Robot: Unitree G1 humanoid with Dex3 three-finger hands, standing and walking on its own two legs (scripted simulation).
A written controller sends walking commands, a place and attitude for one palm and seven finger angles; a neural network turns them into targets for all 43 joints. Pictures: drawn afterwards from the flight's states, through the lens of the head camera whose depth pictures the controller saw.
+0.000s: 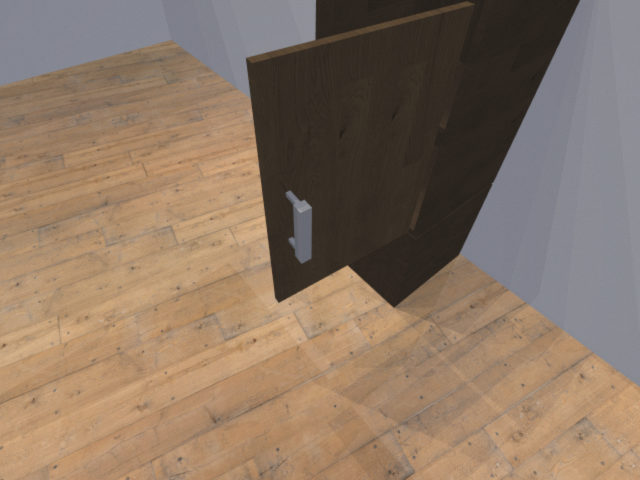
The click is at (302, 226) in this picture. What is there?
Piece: cupboard door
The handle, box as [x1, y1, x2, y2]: [286, 191, 311, 263]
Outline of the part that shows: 286,192 286,196 293,204 294,237 289,238 289,242 295,249 295,255 301,263 309,259 311,255 311,207 304,200 300,201 290,191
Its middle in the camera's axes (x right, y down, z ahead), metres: -0.05 -0.02 +0.74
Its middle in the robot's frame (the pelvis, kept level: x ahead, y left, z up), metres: +0.56 +0.07 -0.08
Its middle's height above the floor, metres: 0.70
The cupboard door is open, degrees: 84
